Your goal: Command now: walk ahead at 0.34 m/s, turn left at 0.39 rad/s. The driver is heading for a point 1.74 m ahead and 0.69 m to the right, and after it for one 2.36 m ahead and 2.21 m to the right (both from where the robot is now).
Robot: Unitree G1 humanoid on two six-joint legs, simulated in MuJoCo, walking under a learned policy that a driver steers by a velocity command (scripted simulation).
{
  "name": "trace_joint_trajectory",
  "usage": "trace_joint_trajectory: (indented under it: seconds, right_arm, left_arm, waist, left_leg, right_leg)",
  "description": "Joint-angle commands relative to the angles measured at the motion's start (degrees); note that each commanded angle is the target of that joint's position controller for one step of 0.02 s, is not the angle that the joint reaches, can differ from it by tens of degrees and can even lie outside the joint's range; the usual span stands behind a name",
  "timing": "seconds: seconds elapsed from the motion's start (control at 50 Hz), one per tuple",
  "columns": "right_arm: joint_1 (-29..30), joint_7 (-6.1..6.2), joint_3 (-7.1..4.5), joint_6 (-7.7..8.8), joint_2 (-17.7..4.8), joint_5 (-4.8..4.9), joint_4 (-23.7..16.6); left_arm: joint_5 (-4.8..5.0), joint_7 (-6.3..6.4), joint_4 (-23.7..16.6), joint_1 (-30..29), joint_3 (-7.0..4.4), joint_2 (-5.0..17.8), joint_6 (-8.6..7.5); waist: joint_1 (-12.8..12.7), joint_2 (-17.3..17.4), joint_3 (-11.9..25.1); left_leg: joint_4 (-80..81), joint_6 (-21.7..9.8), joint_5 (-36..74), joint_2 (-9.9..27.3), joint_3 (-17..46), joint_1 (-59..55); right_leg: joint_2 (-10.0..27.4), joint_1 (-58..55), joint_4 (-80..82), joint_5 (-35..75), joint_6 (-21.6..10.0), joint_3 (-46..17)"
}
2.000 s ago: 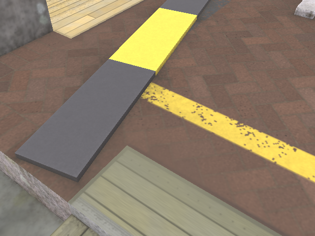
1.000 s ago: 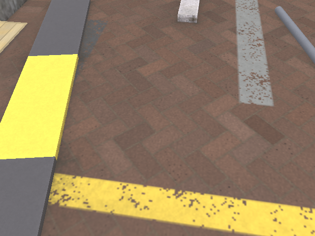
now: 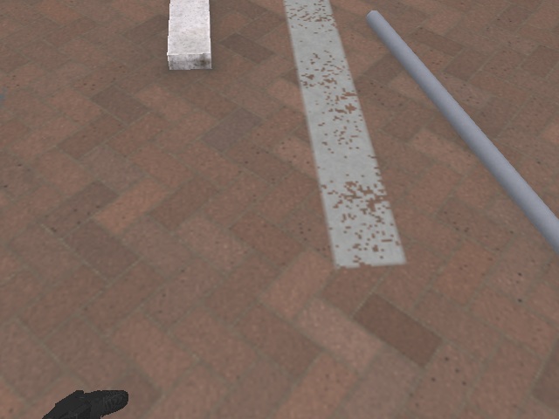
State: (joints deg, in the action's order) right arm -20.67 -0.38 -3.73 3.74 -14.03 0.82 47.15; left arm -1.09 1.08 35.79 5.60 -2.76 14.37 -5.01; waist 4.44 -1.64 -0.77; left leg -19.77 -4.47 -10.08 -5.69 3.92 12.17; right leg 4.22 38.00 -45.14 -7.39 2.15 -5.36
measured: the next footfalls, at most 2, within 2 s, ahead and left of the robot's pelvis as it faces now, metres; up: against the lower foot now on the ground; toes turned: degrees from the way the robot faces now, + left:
right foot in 0.16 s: +0.25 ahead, -0.13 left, +0.00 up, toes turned +5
left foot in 0.54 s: +0.21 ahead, +0.10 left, +0.00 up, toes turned -12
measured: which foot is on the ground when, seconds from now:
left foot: down 0.00-0.18, up 0.20-0.52, down 0.54-0.96, up 0.98-1.00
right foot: up 0.00-0.14, down 0.16-0.54, up 0.56-0.94, down 0.96-1.00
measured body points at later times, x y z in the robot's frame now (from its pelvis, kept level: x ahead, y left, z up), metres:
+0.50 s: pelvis +0.13 -0.02 -0.01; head +0.17 -0.02 +0.43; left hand +0.29 +0.25 -0.11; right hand +0.28 -0.30 -0.11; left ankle +0.17 +0.11 -0.73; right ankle +0.21 -0.14 -0.75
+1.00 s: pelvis +0.12 -0.04 -0.02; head +0.15 -0.06 +0.43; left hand +0.40 +0.14 -0.09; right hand +0.13 -0.36 -0.13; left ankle +0.17 +0.11 -0.73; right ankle +0.09 -0.13 -0.75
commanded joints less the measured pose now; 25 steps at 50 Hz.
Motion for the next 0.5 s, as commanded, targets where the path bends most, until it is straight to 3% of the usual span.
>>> trace_joint_trajectory:
  seconds: [0.02,0.08,0.12,0.14,0.16,0.18,0.2,0.22,0.26,0.28,0.3,0.34,0.38,0.46,0.5]
  right_arm:
    - [2.1,1.13,-2.83,-0.27,-10.9,0.88,-4.2]
    - [0.5,1.75,-2.08,-1.31,-8.6,0.55,-3.5]
    - [2.4,1.83,-1.75,-1.38,-8.0,0.0,-4.0]
    - [2.9,1.71,-1.48,-1.17,-7.3,-0.31,-4.3]
    - [2.3,1.61,-0.87,-0.57,-5.5,-1.38,-5.3]
    - [-4.5,1.49,0.12,0.23,-3.1,-2.13,-4.8]
    - [-6.6,1.07,0.43,0.08,-5.2,-2.05,-3.8]
    - [-3.8,0.89,-0.4,-0.66,-8.6,-1.46,-4.6]
    - [4.6,1.5,-1.09,-2.84,-9.1,-1.02,-6.5]
    - [6.0,1.9,-1.46,-3.84,-9.4,-1.1,-7.0]
    - [6.0,2.2,-1.31,-4.36,-8.2,-0.98,-7.2]
    - [5.5,2.65,-0.86,-4.53,-5.8,-1.12,-6.8]
    - [6.3,2.75,-0.73,-4.46,-5.1,-1.19,-6.9]
    - [9.7,2.3,-0.78,-3.87,-5.5,-0.95,-8.4]
    - [8.5,1.7,-1.09,-3.26,-5.8,-0.78,-8.2]
  left_arm:
    - [0.41,-0.09,-3.6,-3.1,-0.71,2.9,-0.8]
    - [0.59,-1.1,-3.1,-4.0,-0.93,3.2,-1.08]
    - [0.14,-1.6,-2.3,-1.7,-1.53,4.0,-1.55]
    - [-0.36,-1.53,-1.5,0.4,-1.89,4.8,-1.76]
    - [-0.99,-1.23,-1.5,3.7,-2.43,7.5,-1.99]
    - [-2.1,-1.0,-1.9,6.1,-2.42,9.5,-1.56]
    - [-0.66,-1.23,0.1,8.5,-1.55,5.1,-0.6]
    - [0.95,-1.61,0.0,7.7,-1.07,3.9,0.3]
    - [1.21,-1.79,-1.3,3.6,-2.06,7.6,2.0]
    - [1.19,-1.59,-1.9,2.0,-2.7,9.5,2.66]
    - [0.87,-1.41,-2.4,0.7,-3.14,10.3,3.41]
    - [0.48,-0.92,-3.0,0.2,-3.39,9.6,4.4]
    - [0.88,-0.31,-3.2,0.4,-3.57,9.0,4.9]
    - [1.43,0.39,-3.3,1.8,-4.19,9.4,5.75]
    - [1.89,0.74,-3.6,1.6,-4.35,9.6,6.38]
  waist:
    - [-1.6,6.4,3.7]
    - [-0.8,7.5,5.8]
    - [-2.7,7.9,6.8]
    - [-3.8,7.4,7.8]
    - [-4.5,4.0,11.9]
    - [-2.6,-6.8,17.8]
    - [-3.6,-13.9,22.1]
    - [-4.2,-9.3,18.9]
    - [-4.6,-2.4,10.1]
    - [-4.0,-1.9,7.7]
    - [-2.9,-2.9,6.4]
    - [-2.5,-5.7,7.2]
    - [-2.7,-6.6,9.0]
    - [-3.9,-7.8,9.6]
    - [-2.7,-8.0,9.1]
  left_leg:
    - [1.7,-7.2,26.6,11.1,8.8,2.8]
    - [-2.7,-5.8,23.6,13.0,10.0,-2.7]
    - [-7.1,-4.2,24.0,13.4,10.3,-4.6]
    - [-10.8,-2.8,26.2,11.6,9.1,-4.4]
    - [-18.6,-0.6,21.0,8.7,6.8,-0.7]
    - [-32.1,3.2,-0.8,3.9,3.2,10.9]
    - [-40.2,6.4,-25.5,4.0,2.4,15.9]
    - [-42.7,7.5,-27.9,5.5,2.9,19.2]
    - [-45.3,8.5,-24.1,6.1,1.4,23.2]
    - [-43.6,8.4,-22.2,6.5,1.2,22.1]
    - [-39.7,8.2,-20.3,6.2,0.5,19.4]
    - [-34.9,8.3,-17.0,4.5,-1.1,15.0]
    - [-30.9,8.1,-13.8,4.0,-0.9,12.2]
    - [-21.9,7.3,-10.2,3.3,0.1,9.4]
    - [-13.1,6.1,-6.2,2.8,-0.8,5.0]
  right_leg:
    - [-4.9,-9.2,8.5,8.4,1.2,2.7]
    - [-5.2,-11.1,14.3,11.0,0.0,2.1]
    - [-5.1,-15.8,19.4,12.6,-2.6,2.7]
    - [-5.0,-20.7,22.6,16.3,-4.4,3.2]
    - [0.9,-30.2,20.3,33.4,-7.8,-2.3]
    - [12.2,-45.5,15.8,54.9,-17.3,-14.4]
    - [17.7,-48.4,17.6,53.7,-23.5,-23.3]
    - [15.4,-45.1,19.6,38.7,-22.5,-24.9]
    - [11.5,-34.5,23.2,21.0,-18.8,-22.5]
    - [10.1,-29.0,25.0,16.3,-17.5,-21.2]
    - [7.6,-24.3,26.3,12.4,-16.0,-18.9]
    - [4.1,-20.4,27.2,9.7,-15.1,-15.8]
    - [2.9,-19.3,27.3,5.4,-14.6,-15.5]
    - [2.7,-19.9,27.4,-3.1,-14.0,-19.7]
    - [1.7,-18.8,26.0,-5.3,-12.5,-20.6]
Keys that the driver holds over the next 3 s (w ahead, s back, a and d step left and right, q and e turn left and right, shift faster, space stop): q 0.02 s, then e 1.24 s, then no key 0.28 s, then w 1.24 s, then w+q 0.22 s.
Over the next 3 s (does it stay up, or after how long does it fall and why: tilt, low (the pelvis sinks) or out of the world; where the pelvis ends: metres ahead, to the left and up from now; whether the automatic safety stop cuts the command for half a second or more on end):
stays up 0.60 -0.43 0.00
